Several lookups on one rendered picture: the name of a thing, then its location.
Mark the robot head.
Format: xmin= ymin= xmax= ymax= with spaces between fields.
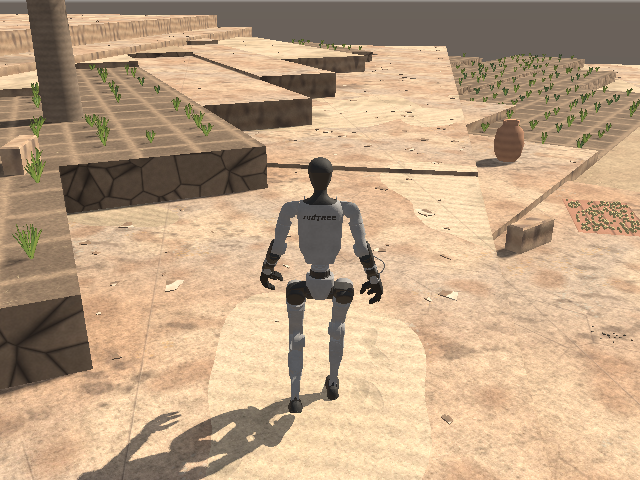
xmin=303 ymin=157 xmax=337 ymax=205

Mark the right robot hand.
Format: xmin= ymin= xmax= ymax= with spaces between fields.
xmin=360 ymin=279 xmax=383 ymax=304

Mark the left robot upper arm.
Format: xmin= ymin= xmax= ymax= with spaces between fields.
xmin=271 ymin=201 xmax=300 ymax=255

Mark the right robot upper arm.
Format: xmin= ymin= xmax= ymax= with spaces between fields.
xmin=341 ymin=201 xmax=369 ymax=257

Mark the robot left forearm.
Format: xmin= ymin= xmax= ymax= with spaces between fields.
xmin=262 ymin=239 xmax=281 ymax=275

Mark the left robot hand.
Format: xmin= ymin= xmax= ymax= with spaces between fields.
xmin=260 ymin=271 xmax=283 ymax=290

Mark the robot right forearm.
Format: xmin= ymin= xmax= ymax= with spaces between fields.
xmin=359 ymin=241 xmax=380 ymax=284

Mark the robot left thigh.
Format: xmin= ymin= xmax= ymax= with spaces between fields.
xmin=286 ymin=279 xmax=306 ymax=350

